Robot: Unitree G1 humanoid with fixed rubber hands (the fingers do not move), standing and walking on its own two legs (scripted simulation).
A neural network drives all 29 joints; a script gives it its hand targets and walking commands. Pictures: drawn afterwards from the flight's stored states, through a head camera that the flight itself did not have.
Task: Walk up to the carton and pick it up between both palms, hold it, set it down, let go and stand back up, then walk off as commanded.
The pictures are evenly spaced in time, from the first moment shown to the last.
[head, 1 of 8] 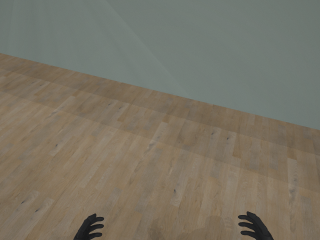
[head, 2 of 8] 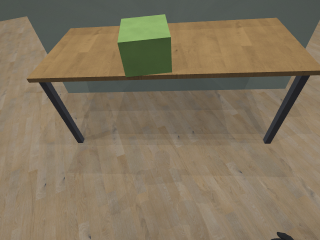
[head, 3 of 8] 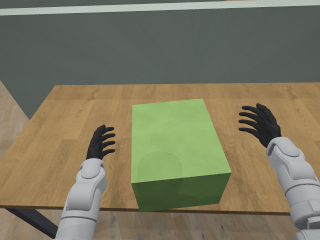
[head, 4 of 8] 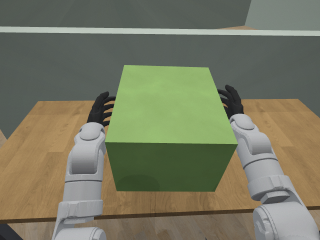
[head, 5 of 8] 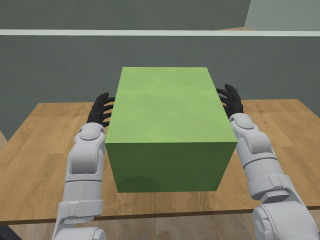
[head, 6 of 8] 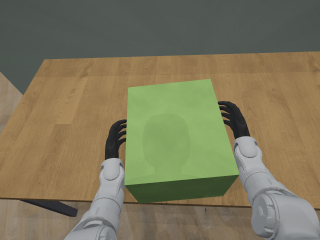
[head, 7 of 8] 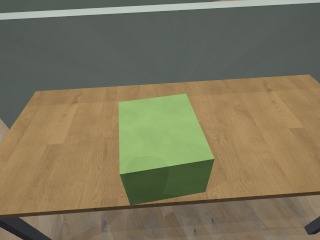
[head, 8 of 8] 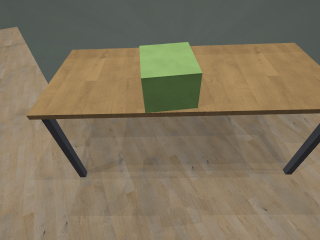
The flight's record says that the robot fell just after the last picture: no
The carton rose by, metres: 0.20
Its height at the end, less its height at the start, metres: +0.00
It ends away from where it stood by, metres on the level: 0.01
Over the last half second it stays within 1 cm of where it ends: yes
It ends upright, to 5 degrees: yes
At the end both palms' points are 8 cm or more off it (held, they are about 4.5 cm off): yes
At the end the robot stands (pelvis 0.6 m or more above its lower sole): yes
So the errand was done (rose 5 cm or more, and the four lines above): yes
